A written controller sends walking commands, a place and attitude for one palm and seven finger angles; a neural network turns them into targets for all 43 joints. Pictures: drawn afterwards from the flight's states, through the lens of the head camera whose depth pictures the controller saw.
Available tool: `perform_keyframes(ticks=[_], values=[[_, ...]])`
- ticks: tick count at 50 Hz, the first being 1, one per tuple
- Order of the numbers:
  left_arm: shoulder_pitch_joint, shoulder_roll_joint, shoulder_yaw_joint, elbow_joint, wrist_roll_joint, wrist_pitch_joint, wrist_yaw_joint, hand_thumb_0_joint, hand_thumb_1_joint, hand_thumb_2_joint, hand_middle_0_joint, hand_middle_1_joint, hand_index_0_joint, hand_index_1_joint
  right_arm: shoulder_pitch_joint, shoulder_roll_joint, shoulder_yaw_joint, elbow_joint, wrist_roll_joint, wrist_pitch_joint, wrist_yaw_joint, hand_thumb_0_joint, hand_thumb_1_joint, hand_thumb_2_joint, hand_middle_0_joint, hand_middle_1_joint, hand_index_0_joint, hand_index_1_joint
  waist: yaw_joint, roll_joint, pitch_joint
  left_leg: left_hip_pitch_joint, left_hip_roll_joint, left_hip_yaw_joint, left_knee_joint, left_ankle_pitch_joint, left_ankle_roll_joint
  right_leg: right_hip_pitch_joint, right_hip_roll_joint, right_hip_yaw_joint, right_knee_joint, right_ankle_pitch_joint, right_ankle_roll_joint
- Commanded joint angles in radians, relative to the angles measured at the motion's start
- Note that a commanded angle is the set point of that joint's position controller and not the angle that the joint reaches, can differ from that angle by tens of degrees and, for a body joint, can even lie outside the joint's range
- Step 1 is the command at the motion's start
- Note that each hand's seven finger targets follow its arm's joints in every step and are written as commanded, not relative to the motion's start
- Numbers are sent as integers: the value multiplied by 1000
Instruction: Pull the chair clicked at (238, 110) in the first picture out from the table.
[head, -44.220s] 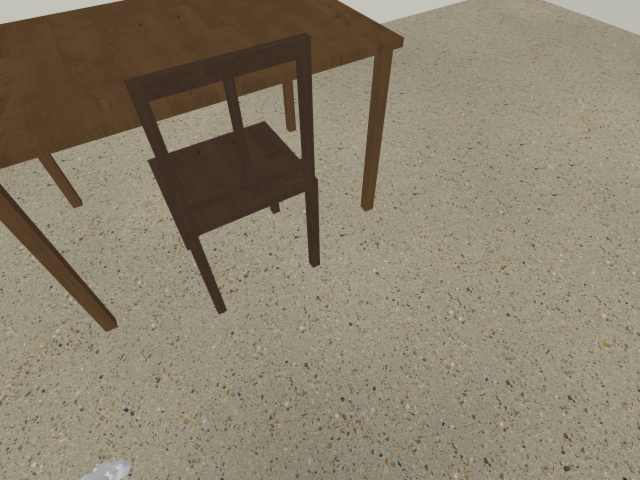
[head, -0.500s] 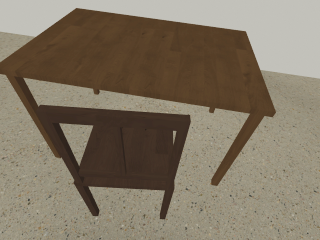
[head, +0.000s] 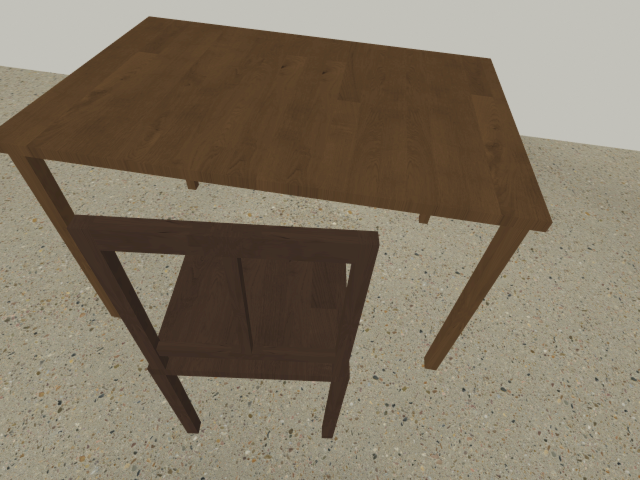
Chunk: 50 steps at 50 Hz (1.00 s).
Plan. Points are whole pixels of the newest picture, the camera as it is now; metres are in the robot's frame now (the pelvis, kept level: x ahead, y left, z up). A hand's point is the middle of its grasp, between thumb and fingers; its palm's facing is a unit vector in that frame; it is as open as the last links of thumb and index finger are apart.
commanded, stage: look again from close up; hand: left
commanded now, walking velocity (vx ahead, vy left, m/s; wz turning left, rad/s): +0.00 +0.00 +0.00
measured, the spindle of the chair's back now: (240, 308) +0.40 +0.16 -0.10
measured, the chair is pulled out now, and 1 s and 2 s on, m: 0.16 0.16 0.16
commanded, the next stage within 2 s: none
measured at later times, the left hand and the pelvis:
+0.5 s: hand out of the picture -0.03 +0.14 -0.18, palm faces +0.03 -0.99 -0.14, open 7.3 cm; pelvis +0.00 -0.01 +0.00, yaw +0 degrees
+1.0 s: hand out of the picture -0.02 +0.13 -0.18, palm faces +0.02 -0.99 -0.14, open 7.3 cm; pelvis +0.00 -0.02 +0.00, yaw -1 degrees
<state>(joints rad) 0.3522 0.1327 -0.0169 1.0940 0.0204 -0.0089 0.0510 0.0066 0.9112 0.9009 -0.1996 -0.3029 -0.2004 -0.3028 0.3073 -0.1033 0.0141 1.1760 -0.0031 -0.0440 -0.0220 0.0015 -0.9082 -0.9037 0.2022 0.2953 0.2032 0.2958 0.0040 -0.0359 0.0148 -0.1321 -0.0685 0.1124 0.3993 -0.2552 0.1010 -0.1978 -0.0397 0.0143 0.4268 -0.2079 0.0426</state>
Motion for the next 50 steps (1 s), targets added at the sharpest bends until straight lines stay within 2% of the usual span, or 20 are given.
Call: perform_keyframes(ticks=[1,5,7,18,20,23,24,28,30,32,38,39,43,44,48,49,50], values=[[88,64,8,-17,-4,-13,4,0,900,900,-200,-300,-200,-300,71,-105,-20,-11,3,-8,-8,0,-900,-900,200,300,200,300,0,38,69,-34,186,-180,-109,163,-54,-37,-60,53,-43,91,-58],[88,60,8,-15,-4,-11,4,0,900,900,-200,-300,-200,-300,73,-103,-20,-11,3,-6,-8,0,-900,-900,200,300,200,300,0,45,88,-48,187,-184,-122,121,-54,-49,-57,54,-45,71,-58],[89,59,9,-15,-4,-12,4,0,900,900,-200,-300,-200,-300,78,-100,-20,-10,3,-7,-9,0,-900,-900,200,300,200,300,0,58,74,-37,189,-184,-124,139,-56,-43,-56,54,-42,80,-57],[97,54,9,-14,-4,-15,4,0,900,900,-200,-300,-200,-300,87,-90,-19,-3,4,-8,-9,0,-900,-900,200,300,200,300,0,23,71,-35,185,-178,-112,140,-52,-48,-57,63,-46,92,-61],[96,54,9,-16,-5,-13,4,0,900,900,-200,-300,-200,-300,85,-90,-19,-3,4,-7,-10,0,-900,-900,200,300,200,300,-1,48,81,-47,186,-178,-116,118,-52,-52,-53,61,-46,73,-61],[99,52,9,-14,-5,-14,4,0,900,900,-200,-300,-200,-300,88,-86,-19,-1,4,-6,-9,0,-900,-900,200,300,200,300,-1,30,77,-43,184,-173,-111,110,-52,-53,-55,64,-50,79,-63],[96,54,7,-18,-5,-12,3,0,900,900,-200,-300,-200,-300,89,-85,-19,-3,5,-5,-9,0,-900,-900,200,300,200,300,-1,47,88,-55,185,-177,-119,93,-50,-56,-51,63,-51,64,-63],[101,51,8,-16,-5,-15,4,0,900,900,-200,-300,-200,-300,90,-82,-19,1,5,-7,-9,0,-900,-900,200,300,200,300,-2,41,68,-35,186,-171,-107,115,-51,-57,-53,68,-50,82,-64],[102,50,8,-17,-5,-14,3,0,900,900,-200,-300,-200,-300,88,-83,-19,-1,5,-6,-10,0,-900,-900,200,300,200,300,0,45,83,-50,186,-174,-111,93,-50,-64,-50,70,-50,70,-64],[105,49,7,-15,-5,-16,4,0,900,900,-200,-300,-200,-300,92,-79,-19,0,5,-7,-10,0,-900,-900,200,300,200,300,-2,23,69,-33,185,-167,-99,127,-50,-61,-52,74,-49,93,-66],[107,49,7,-15,-6,-17,4,0,900,900,-200,-300,-200,-300,94,-75,-19,4,6,-7,-11,0,-900,-900,200,300,200,300,-3,26,64,-26,185,-160,-92,131,-51,-62,-51,79,-50,96,-68],[104,52,6,-16,-7,-16,4,0,900,900,-200,-300,-200,-300,94,-76,-19,3,6,-7,-11,0,-900,-900,200,300,200,300,-2,45,68,-32,185,-159,-93,131,-49,-59,-49,79,-53,92,-68],[105,49,7,-17,-6,-17,4,0,900,900,-200,-300,-200,-300,98,-71,-18,6,6,-6,-10,0,-900,-900,200,300,200,300,-5,25,68,-33,184,-159,-90,119,-51,-66,-50,83,-53,92,-70],[107,49,6,-19,-7,-16,4,0,900,900,-200,-300,-200,-300,95,-71,-19,5,6,-6,-11,0,-900,-900,200,300,200,300,-2,54,72,-34,186,-158,-95,115,-49,-66,-47,81,-56,83,-71],[107,50,7,-17,-6,-18,4,0,900,900,-200,-300,-200,-300,99,-69,-18,8,6,-6,-11,0,-900,-900,200,300,200,300,-4,26,70,-33,186,-154,-88,116,-51,-67,-48,86,-56,91,-71],[102,50,6,-20,-7,-16,3,0,900,900,-200,-300,-200,-300,98,-69,-18,5,7,-5,-11,0,-900,-900,200,300,200,300,-3,50,81,-43,186,-158,-95,106,-50,-68,-44,84,-58,78,-72],[106,48,7,-20,-6,-16,4,0,900,900,-200,-300,-200,-300,95,-69,-17,5,5,-5,-11,0,-900,-900,200,300,200,300,-1,44,88,-48,187,-160,-96,101,-50,-75,-45,84,-56,75,-71]])
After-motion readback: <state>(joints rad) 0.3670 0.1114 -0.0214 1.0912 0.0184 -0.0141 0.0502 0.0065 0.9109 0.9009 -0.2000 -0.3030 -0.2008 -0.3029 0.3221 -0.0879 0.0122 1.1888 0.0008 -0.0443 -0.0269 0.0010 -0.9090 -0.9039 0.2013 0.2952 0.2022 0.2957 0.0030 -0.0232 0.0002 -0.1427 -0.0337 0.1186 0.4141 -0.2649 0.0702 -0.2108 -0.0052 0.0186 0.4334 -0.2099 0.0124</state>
